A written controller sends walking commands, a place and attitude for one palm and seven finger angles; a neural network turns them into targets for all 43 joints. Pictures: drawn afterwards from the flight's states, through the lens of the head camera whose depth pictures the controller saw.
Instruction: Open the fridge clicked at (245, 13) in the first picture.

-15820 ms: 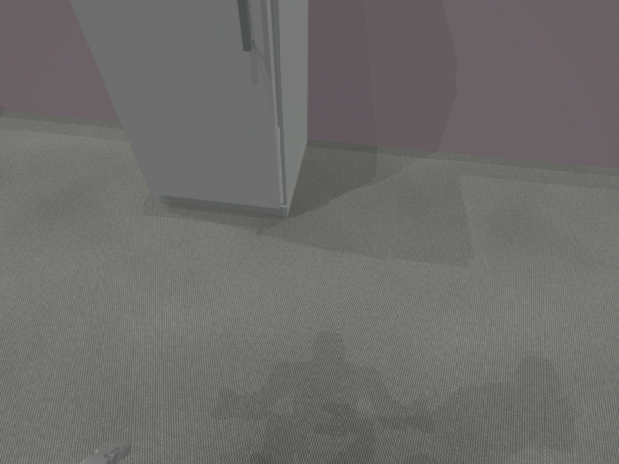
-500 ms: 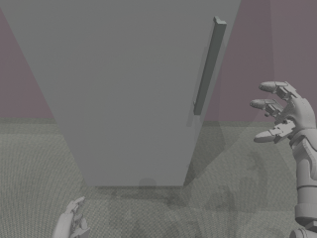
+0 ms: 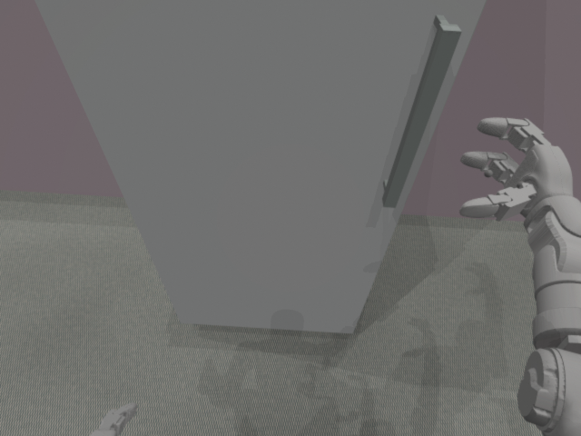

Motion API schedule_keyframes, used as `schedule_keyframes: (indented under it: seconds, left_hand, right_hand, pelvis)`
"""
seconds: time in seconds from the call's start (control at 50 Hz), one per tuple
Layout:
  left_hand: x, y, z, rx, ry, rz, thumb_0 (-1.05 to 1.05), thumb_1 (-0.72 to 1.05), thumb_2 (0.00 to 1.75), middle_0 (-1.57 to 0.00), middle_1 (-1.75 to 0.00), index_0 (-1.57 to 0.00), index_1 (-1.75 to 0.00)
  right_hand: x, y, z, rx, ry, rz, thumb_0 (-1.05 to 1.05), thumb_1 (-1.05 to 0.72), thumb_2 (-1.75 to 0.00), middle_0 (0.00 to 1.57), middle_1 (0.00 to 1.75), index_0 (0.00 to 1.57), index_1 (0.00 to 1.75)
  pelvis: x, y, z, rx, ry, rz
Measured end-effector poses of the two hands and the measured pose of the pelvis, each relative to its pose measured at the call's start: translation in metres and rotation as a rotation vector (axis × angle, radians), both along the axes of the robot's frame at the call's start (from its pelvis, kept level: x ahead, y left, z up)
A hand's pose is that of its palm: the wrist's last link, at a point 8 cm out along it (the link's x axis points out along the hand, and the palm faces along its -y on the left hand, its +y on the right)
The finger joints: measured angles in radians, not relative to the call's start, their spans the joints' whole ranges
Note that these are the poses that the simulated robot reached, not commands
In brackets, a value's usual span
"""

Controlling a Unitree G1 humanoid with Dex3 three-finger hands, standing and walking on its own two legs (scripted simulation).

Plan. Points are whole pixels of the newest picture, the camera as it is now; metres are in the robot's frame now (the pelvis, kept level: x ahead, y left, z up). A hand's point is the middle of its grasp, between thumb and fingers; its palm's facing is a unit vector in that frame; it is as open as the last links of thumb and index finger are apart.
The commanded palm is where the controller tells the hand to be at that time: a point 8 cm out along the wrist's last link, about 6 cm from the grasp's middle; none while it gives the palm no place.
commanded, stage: move the hooked fingers beside the handle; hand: right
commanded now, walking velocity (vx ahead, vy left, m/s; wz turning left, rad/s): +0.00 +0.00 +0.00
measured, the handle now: (410, 126) +0.55 -0.13 +0.17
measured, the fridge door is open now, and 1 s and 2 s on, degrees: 0 0 0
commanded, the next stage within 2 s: feel for the door with the fingertips in 1.10 s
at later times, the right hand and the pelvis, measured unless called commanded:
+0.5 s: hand (458, 147) +0.50 -0.19 +0.17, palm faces -0.03 +1.00 +0.02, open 14.0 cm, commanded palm +0.46 -0.24 +0.17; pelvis +0.01 -0.01 -0.01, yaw +2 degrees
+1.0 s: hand (455, 152) +0.48 -0.18 +0.17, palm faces -0.02 +1.00 +0.01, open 14.0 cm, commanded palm +0.46 -0.23 +0.17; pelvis +0.01 -0.01 -0.01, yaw +1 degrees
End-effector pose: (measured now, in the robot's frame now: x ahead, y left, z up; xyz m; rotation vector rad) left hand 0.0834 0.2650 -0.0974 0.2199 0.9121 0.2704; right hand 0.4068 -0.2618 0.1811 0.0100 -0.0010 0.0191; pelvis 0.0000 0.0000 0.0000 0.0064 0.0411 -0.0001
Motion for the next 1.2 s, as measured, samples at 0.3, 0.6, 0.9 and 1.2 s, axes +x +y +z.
schedule_keyframes:
  seconds: [0.3,0.6,0.9,1.2]
  left_hand:
    - [-0.041,-0.002,-0.009,0.007,0.114,0.05,0.01,0.9,0.9,-0.2,-0.3,-0.2,-0.3]
    - [-0.077,-0.011,-0.015,-0.019,0.237,0.116,0.0,0.9,0.9,-0.2,-0.3,-0.2,-0.3]
    - [-0.015,-0.014,-0.011,-0.024,0.091,0.034,0.0,0.9,0.9,-0.2,-0.3,-0.2,-0.3]
    - [-0.017,-0.006,-0.013,-0.022,0.098,0.019,0.0,0.9,0.9,-0.2,-0.3,-0.2,-0.3]
  right_hand:
    - [0.047,0.019,-0.006,0.004,0.021,0.005,-0.01,0.5,-0.3,0.3,1.2,0.3,1.2]
    - [0.067,0.016,-0.019,-0.001,0.006,0.012,-0.01,0.5,-0.3,0.3,1.2,0.3,1.2]
    - [0.056,0.024,-0.013,-0.005,0.005,0.002,-0.02,0.5,-0.3,0.3,1.2,0.3,1.2]
    - [0.051,0.03,-0.011,-0.006,0.002,-0.001,-0.01,0.5,-0.3,0.3,1.2,0.3,1.2]
  pelvis:
    - [-0.001,-0.006,-0.005,0.005,0.059,0.006]
    - [0.011,-0.014,-0.007,0.007,0.105,0.034]
    - [0.012,-0.012,-0.007,0.009,0.083,0.013]
    - [0.006,-0.004,-0.008,0.006,0.076,0.004]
